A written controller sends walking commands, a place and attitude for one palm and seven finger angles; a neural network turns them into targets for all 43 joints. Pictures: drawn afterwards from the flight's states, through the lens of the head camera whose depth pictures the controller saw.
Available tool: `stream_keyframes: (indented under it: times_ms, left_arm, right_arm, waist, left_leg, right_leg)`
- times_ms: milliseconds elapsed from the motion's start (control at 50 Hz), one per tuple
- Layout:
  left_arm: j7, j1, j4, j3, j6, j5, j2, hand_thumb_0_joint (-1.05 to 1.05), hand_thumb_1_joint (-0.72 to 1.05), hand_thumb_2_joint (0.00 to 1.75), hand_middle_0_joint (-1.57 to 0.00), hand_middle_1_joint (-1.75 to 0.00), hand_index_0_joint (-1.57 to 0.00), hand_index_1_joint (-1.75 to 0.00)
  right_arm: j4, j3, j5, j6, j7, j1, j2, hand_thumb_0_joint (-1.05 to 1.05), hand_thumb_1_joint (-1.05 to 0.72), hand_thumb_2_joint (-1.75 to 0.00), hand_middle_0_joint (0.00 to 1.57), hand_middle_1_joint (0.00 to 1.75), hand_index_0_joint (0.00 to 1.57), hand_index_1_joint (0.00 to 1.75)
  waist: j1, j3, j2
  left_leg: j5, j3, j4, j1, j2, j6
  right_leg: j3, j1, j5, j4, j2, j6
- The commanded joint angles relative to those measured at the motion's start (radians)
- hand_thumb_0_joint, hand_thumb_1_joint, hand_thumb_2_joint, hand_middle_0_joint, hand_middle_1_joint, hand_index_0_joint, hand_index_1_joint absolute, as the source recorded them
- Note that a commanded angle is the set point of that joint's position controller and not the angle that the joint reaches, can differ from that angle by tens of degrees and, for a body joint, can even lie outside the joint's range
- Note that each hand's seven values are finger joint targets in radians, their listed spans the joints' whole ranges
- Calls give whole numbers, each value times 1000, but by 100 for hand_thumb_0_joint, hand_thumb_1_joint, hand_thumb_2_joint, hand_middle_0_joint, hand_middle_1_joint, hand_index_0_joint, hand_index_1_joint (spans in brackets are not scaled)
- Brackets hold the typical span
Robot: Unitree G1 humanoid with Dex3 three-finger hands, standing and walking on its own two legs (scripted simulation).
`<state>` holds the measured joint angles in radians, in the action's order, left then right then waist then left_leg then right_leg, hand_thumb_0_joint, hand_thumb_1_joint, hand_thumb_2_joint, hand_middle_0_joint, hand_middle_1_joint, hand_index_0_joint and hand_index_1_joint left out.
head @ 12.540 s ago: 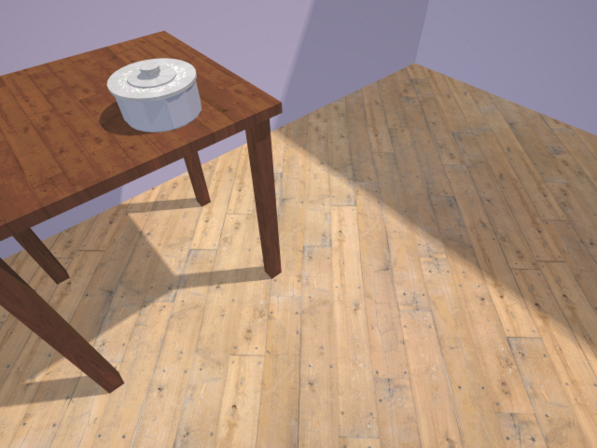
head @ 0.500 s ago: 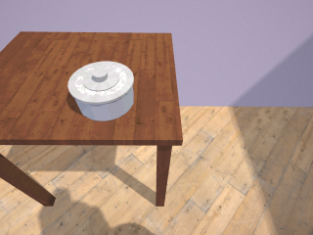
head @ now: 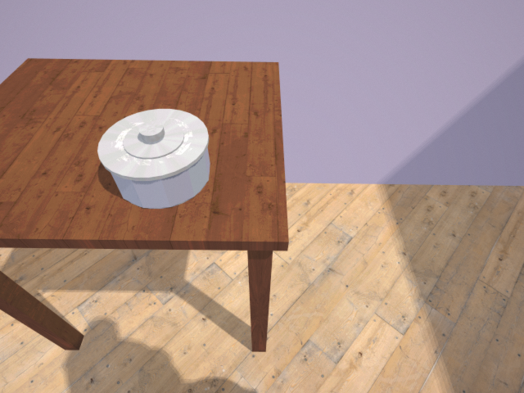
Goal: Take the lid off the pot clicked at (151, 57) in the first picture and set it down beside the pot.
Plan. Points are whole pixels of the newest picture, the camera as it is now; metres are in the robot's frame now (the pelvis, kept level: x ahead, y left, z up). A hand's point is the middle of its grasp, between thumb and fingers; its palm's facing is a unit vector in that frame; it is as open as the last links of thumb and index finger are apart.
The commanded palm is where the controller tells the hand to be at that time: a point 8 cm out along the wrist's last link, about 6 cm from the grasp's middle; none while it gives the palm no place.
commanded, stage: come to a stop and stand still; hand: left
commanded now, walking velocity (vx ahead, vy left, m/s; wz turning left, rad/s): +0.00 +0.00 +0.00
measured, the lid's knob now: (152, 131) +0.52 +0.24 +0.11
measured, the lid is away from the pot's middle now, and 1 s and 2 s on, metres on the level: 0.00 0.00 0.00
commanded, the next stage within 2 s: look again from close up in 0.04 s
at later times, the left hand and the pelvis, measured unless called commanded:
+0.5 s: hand out of the picture +0.01 +0.17 -0.17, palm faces +0.03 -0.98 -0.20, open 7.4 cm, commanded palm none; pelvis -0.01 -0.01 +0.00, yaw +0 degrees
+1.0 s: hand out of the picture -0.01 +0.18 -0.17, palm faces +0.04 -0.98 -0.19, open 7.4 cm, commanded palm none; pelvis -0.01 +0.00 +0.00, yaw +1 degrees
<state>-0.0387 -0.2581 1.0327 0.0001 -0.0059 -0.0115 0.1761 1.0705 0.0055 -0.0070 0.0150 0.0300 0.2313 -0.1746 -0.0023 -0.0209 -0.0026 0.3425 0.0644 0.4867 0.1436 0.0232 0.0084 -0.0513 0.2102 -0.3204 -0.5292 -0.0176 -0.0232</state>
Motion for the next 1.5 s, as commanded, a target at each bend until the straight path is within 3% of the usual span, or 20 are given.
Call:
stream_keyframes:
  times_ms: [0,320,440,800,940,1060,1120,1160,1180,1200,1220,1240,1260,1280,1300,1340,1380,1420,1460,1480]
  left_arm:
    - [-6,-45,-46,-24,23,0,131,0,90,90,-20,-30,-20,-30]
    - [-2,-67,-29,-22,29,3,121,0,90,90,-20,-30,-20,-30]
    - [-1,-71,-23,-20,25,4,112,0,90,90,-20,-30,-20,-30]
    - [-1,-89,-6,-20,28,3,93,0,90,90,-20,-30,-20,-30]
    - [0,-94,-4,-22,23,0,95,0,90,90,-20,-30,-20,-30]
    - [3,-108,-26,-45,14,-7,133,0,90,90,-20,-30,-20,-30]
    - [0,-132,-31,-61,15,-6,154,0,90,90,-20,-30,-20,-30]
    - [-3,-133,-38,-70,13,-7,159,0,90,90,-20,-30,-20,-30]
    - [-3,-121,-47,-70,12,-8,155,0,90,90,-20,-30,-20,-30]
    - [-2,-108,-55,-68,11,-9,137,0,90,90,-20,-30,-20,-30]
    - [1,-86,-67,-61,8,-11,113,0,90,90,-20,-30,-20,-30]
    - [2,-57,-85,-54,4,-15,80,0,90,90,-20,-30,-20,-30]
    - [-1,-4,-107,-47,5,-18,62,0,90,90,-20,-30,-20,-30]
    - [-5,23,-118,-46,7,-18,64,0,90,90,-20,-30,-20,-30]
    - [-7,34,-121,-48,8,-14,65,0,90,90,-20,-30,-20,-30]
    - [3,38,-124,-48,12,-8,51,0,90,90,-20,-30,-20,-30]
    - [10,38,-130,-46,8,-4,46,0,90,90,-20,-30,-20,-30]
    - [11,-7,-124,-48,7,-1,42,0,90,90,-20,-30,-20,-30]
    - [8,-103,-99,-55,15,-4,59,0,90,90,-20,-30,-20,-30]
    - [2,-180,-78,-66,23,-7,97,0,90,90,-20,-30,-20,-30]
  right_arm:
    - [-31,23,0,13,5,45,-105,0,-90,-90,20,30,20,30]
    - [-5,18,2,18,7,64,-95,0,-90,-90,20,30,20,30]
    - [5,16,4,18,7,73,-84,0,-90,-90,20,30,20,30]
    - [29,16,5,26,10,104,-73,0,-90,-90,20,30,20,30]
    - [32,16,5,19,7,113,-71,0,-90,-90,20,30,20,30]
    - [-9,26,-4,-2,-6,109,-78,0,-90,-90,20,30,20,30]
    - [-31,27,-6,-4,-10,112,-67,0,-90,-90,20,30,20,30]
    - [-43,27,-6,0,-9,122,-67,0,-90,-90,20,30,20,30]
    - [-41,26,-6,3,-9,139,-70,0,-90,-90,20,30,20,30]
    - [-36,27,-5,8,-9,164,-83,0,-90,-90,20,30,20,30]
    - [-26,32,-7,13,-8,200,-110,0,-90,-90,20,30,20,30]
    - [-17,39,-11,12,-3,244,-140,0,-90,-90,20,30,20,30]
    - [-10,40,-14,9,3,297,-144,0,-90,-90,20,30,20,30]
    - [-5,30,-18,8,8,316,-130,0,-90,-90,20,30,20,30]
    - [-14,22,-18,7,11,302,-118,0,-90,-90,20,30,20,30]
    - [-36,17,-24,9,10,252,-112,0,-90,-90,20,30,20,30]
    - [-52,18,-27,6,10,210,-124,0,-90,-90,20,30,20,30]
    - [-61,18,-22,6,10,180,-135,0,-90,-90,20,30,20,30]
    - [-68,25,-10,3,9,163,-141,0,-90,-90,20,30,20,30]
    - [-74,29,-1,5,5,163,-135,0,-90,-90,20,30,20,30]
  waist:
    - [3,6,-21]
    - [5,3,-10]
    - [6,-23,-6]
    - [7,-10,2]
    - [11,-42,11]
    - [23,-99,-54]
    - [29,-82,-128]
    - [23,-69,-132]
    - [15,-63,-119]
    - [3,-40,-66]
    - [-14,-26,41]
    - [-33,-30,176]
    - [-60,-69,254]
    - [-63,-86,232]
    - [-56,-96,177]
    - [-32,-84,142]
    - [-12,-56,142]
    - [20,-28,145]
    - [70,5,71]
    - [104,44,-25]
  left_leg:
    - [-315,-70,-54,-10,76,-27]
    - [-302,-74,-74,-5,81,-23]
    - [-250,-77,-97,10,81,-25]
    - [-301,-85,-97,7,83,-28]
    - [-179,-84,-107,35,71,-32]
    - [5,-46,-29,134,18,-26]
    - [12,-18,39,178,-11,-16]
    - [7,-17,25,163,-11,-16]
    - [-23,-25,-3,131,-3,-20]
    - [-95,-45,-41,63,24,-33]
    - [-213,-109,-66,-13,81,-60]
    - [-340,-211,-111,-99,167,-113]
    - [-497,-292,-162,-149,227,-172]
    - [-628,-320,-154,-174,250,-220]
    - [-689,-311,-145,-142,253,-241]
    - [-776,-261,-119,-124,234,-245]
    - [-759,-184,-123,-86,186,-212]
    - [-724,-150,-97,-40,156,-183]
    - [-614,-113,-18,38,132,-139]
    - [-462,-78,77,133,91,-99]
  right_leg:
    - [-62,6,367,80,-76,53]
    - [-53,-4,347,107,-71,53]
    - [-49,10,278,125,-64,48]
    - [-32,2,294,121,-68,44]
    - [-36,13,176,135,-64,47]
    - [-125,53,-72,179,-117,90]
    - [-196,15,-49,199,-178,129]
    - [-198,19,8,172,-193,139]
    - [-161,34,47,137,-177,130]
    - [-106,61,88,78,-139,111]
    - [-8,117,76,-20,-75,81]
    - [102,227,-36,-156,-10,50]
    - [135,365,-242,-300,16,32]
    - [104,431,-291,-418,-7,37]
    - [87,434,-281,-480,-28,45]
    - [98,404,-268,-466,-50,55]
    - [129,305,-215,-355,-46,54]
    - [146,180,-88,-206,-31,54]
    - [145,-3,118,-31,-41,52]
    - [81,-173,237,54,-99,65]
